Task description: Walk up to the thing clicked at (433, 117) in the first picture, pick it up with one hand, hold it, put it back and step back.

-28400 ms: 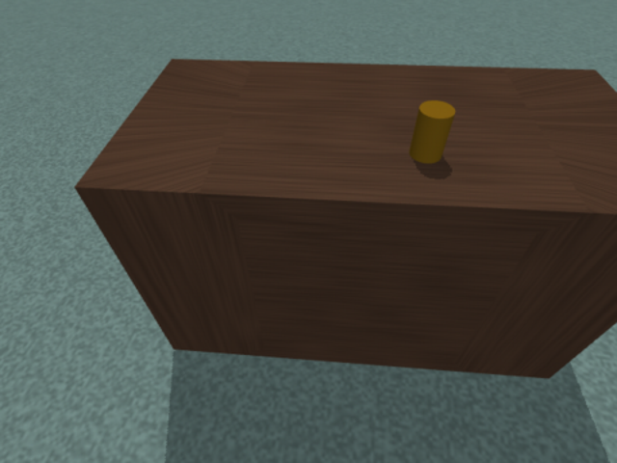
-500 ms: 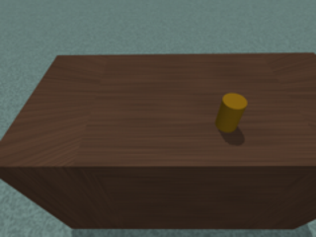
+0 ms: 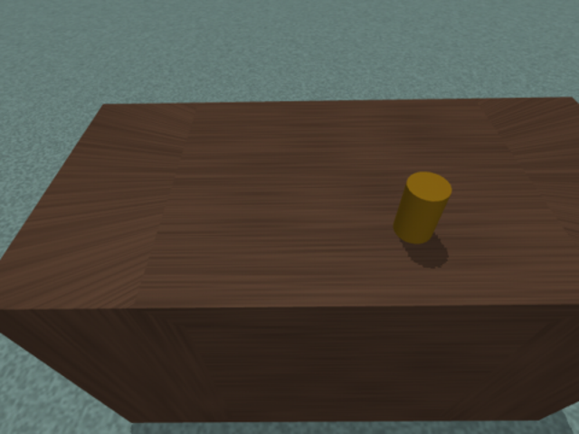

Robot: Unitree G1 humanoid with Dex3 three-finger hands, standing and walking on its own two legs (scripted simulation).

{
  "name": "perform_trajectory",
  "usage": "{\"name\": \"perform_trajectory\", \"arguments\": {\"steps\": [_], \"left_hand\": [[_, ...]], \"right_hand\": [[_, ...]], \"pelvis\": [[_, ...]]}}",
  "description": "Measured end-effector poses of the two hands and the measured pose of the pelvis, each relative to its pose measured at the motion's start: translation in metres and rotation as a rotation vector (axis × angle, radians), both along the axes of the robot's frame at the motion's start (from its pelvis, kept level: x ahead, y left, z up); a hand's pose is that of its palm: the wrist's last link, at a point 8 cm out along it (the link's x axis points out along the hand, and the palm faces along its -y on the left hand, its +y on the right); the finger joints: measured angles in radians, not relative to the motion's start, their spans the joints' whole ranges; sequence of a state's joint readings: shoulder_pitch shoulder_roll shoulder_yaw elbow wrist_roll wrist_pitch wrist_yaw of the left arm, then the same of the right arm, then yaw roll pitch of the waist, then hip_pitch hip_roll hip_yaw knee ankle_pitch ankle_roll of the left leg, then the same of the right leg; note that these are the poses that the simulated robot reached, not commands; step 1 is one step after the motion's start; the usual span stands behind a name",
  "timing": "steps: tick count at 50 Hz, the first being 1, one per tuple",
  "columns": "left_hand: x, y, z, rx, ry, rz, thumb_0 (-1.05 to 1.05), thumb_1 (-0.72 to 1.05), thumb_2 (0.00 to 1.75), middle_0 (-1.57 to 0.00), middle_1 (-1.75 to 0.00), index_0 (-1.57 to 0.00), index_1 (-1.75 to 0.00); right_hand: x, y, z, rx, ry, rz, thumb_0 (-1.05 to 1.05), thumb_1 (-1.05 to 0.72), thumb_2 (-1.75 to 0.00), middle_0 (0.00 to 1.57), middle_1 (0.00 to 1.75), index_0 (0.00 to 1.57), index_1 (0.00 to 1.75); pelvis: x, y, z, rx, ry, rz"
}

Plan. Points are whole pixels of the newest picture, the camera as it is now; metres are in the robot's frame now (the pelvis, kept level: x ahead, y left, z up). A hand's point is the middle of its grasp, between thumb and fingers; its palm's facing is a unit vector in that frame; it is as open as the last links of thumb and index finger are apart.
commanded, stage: stand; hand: right
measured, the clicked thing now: (420, 208) +0.49 -0.20 +0.02
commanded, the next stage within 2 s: step back in 0.86 s
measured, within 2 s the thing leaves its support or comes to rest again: neither
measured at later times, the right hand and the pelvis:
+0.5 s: hand out of the picture +0.06 -0.25 -0.16, palm faces -0.01 +0.94 -0.34, open 7.4 cm; pelvis +0.00 +0.00 +0.00, yaw +0 degrees
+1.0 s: hand out of the picture +0.06 -0.26 -0.17, palm faces +0.00 +0.93 -0.36, open 7.4 cm; pelvis -0.02 +0.00 -0.01, yaw +0 degrees
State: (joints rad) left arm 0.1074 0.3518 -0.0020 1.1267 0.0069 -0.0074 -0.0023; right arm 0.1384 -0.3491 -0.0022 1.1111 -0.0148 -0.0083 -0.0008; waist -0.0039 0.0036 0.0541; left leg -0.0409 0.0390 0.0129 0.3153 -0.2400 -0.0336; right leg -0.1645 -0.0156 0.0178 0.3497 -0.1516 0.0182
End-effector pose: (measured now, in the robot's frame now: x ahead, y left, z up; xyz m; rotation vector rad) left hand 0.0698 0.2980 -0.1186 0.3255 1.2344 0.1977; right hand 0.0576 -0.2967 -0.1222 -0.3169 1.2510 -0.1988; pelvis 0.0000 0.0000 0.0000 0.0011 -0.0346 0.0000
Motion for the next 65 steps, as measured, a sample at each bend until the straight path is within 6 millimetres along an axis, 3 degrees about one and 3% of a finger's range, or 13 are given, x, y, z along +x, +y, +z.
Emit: {"name": "perform_trajectory", "arguments": {"steps": [43, 52, 56, 60, 65], "left_hand": [[-0.002, 0.0, 0.0, 0.004, 0.013, -0.008, 0.01, 0.9, 0.9, -0.21, -0.3, -0.2, -0.3], [0.003, 0.018, -0.004, 0.037, -0.041, -0.02, 0.01, 0.9, 0.9, -0.21, -0.3, -0.2, -0.3], [0.006, 0.035, -0.011, 0.049, -0.07, -0.07, 0.01, 0.9, 0.9, -0.21, -0.3, -0.2, -0.3], [0.013, 0.054, -0.027, 0.035, -0.121, -0.088, 0.01, 0.9, 0.9, -0.21, -0.3, -0.2, -0.3], [-0.001, 0.057, -0.025, 0.013, -0.106, -0.086, 0.01, 0.9, 0.9, -0.21, -0.3, -0.2, -0.3]], "right_hand": [[-0.007, -0.001, -0.002, 0.005, 0.014, -0.016, 0.0, -0.91, -0.9, 0.21, 0.3, 0.2, 0.3], [-0.006, -0.011, -0.005, -0.039, -0.011, -0.022, 0.0, -0.91, -0.9, 0.21, 0.3, 0.2, 0.3], [-0.022, -0.005, -0.001, -0.074, -0.026, -0.024, 0.0, -0.91, -0.9, 0.2, 0.3, 0.2, 0.3], [-0.057, 0.008, -0.002, -0.125, -0.01, -0.019, 0.0, -0.91, -0.9, 0.2, 0.3, 0.2, 0.3], [-0.106, 0.03, 0.012, -0.117, 0.067, -0.047, 0.0, -0.91, -0.9, 0.21, 0.3, 0.2, 0.3]], "pelvis": [[-0.001, 0.0, 0.0, 0.002, 0.001, -0.006], [-0.033, 0.008, -0.012, 0.003, 0.01, -0.01], [-0.052, 0.025, -0.019, 0.006, 0.018, -0.015], [-0.071, 0.044, -0.033, 0.006, 0.014, -0.02], [-0.086, 0.052, -0.019, -0.023, 0.013, -0.026]]}}
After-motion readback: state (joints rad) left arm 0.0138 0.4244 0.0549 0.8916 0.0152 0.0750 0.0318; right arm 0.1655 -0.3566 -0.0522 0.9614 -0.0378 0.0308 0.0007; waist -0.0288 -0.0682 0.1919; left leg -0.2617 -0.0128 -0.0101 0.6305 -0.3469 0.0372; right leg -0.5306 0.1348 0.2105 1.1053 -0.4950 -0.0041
